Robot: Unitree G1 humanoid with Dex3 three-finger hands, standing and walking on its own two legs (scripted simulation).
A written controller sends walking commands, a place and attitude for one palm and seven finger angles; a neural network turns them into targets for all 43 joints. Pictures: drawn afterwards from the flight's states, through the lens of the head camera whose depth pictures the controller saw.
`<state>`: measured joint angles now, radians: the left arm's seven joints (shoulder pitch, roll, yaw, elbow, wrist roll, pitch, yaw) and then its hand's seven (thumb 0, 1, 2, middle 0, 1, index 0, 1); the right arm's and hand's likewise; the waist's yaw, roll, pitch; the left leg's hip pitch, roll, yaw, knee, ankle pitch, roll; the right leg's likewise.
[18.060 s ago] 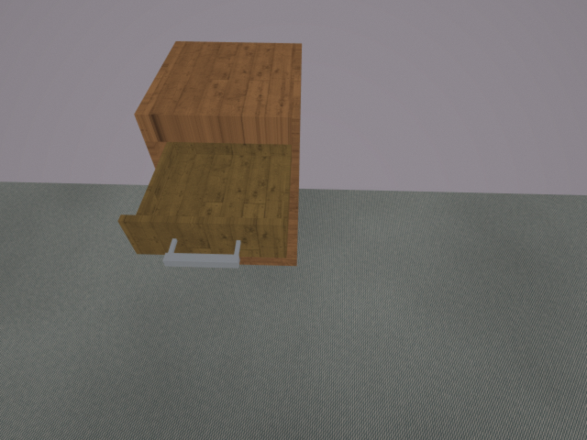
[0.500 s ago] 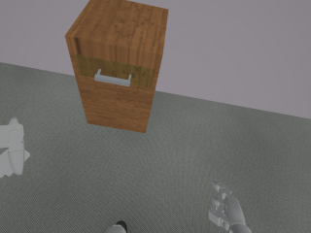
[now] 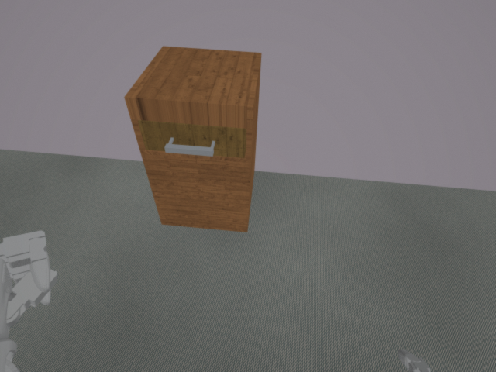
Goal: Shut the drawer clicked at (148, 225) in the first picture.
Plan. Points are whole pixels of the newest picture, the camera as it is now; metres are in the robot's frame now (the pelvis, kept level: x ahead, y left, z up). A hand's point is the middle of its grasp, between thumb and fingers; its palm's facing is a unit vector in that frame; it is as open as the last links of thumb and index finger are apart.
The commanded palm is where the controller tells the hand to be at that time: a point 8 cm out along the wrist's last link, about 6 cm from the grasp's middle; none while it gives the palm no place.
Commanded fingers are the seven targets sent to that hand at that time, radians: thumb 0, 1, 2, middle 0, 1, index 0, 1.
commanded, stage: stop stepping back and stand still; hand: left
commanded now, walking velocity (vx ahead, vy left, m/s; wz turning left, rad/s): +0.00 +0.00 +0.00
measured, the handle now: (190, 146) +0.89 +0.26 -0.21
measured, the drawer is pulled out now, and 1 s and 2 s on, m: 0.00 0.00 0.00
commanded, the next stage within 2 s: let the arm hang, fingers relaxed in 0.54 s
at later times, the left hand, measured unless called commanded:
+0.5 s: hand (22, 298) +0.16 +0.26 +0.16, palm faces +0.34 -0.85 -0.41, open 3.3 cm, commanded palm +0.10 +0.30 +0.18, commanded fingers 0.00 0.90 0.90 -1.40 -1.60 -1.40 -1.60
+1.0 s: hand out of the picture -0.01 +0.22 -0.17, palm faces +0.02 -0.98 -0.21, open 3.4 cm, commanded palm none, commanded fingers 0.00 0.90 0.90 -0.64 -0.78 -0.64 -0.78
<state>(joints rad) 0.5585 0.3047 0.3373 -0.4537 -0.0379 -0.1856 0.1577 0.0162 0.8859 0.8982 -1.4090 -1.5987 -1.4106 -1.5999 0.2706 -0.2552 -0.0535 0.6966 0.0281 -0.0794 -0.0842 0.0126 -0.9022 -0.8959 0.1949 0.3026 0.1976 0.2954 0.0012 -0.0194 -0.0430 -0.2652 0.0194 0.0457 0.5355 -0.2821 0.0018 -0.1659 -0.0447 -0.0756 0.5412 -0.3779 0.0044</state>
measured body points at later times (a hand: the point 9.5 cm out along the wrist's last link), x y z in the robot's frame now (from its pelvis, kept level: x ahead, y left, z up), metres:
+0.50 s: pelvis -0.03 +0.02 +0.01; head -0.01 +0.04 +0.46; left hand +0.14 +0.30 +0.18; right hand +0.13 -0.20 -0.08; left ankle +0.00 +0.12 -0.73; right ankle -0.06 -0.11 -0.73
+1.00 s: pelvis -0.04 +0.03 +0.00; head -0.02 +0.05 +0.45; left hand -0.01 +0.27 -0.16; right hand +0.01 -0.22 -0.13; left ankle +0.00 +0.12 -0.73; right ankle -0.06 -0.11 -0.73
